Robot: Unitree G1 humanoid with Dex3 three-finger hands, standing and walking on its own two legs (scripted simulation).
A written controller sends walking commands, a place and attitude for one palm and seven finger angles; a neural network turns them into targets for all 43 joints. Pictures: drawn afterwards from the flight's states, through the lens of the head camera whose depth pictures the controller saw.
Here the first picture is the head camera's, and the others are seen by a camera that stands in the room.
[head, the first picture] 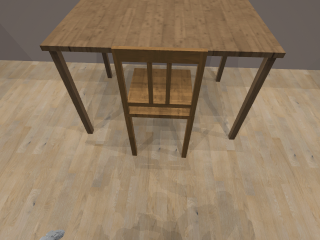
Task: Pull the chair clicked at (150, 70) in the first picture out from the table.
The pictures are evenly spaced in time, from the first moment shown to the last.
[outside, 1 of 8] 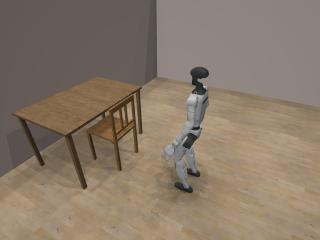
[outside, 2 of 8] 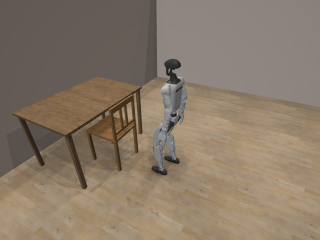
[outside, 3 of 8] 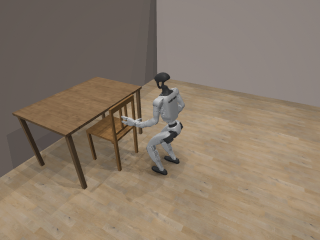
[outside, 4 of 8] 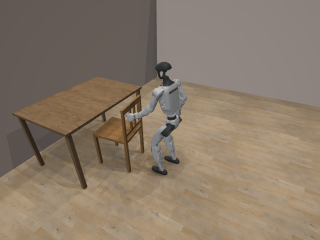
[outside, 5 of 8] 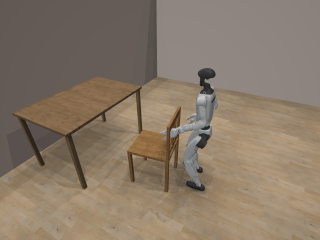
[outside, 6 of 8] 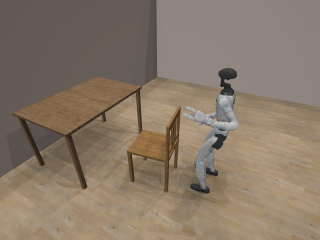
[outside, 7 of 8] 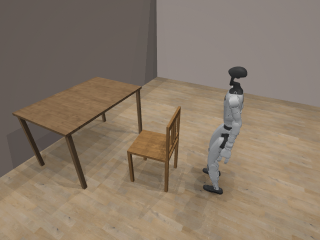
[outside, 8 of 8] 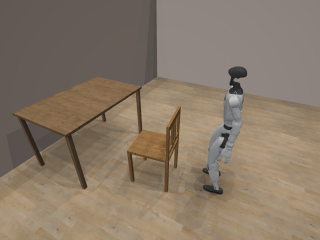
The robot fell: no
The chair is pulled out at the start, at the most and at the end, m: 0.00 0.60 0.60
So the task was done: yes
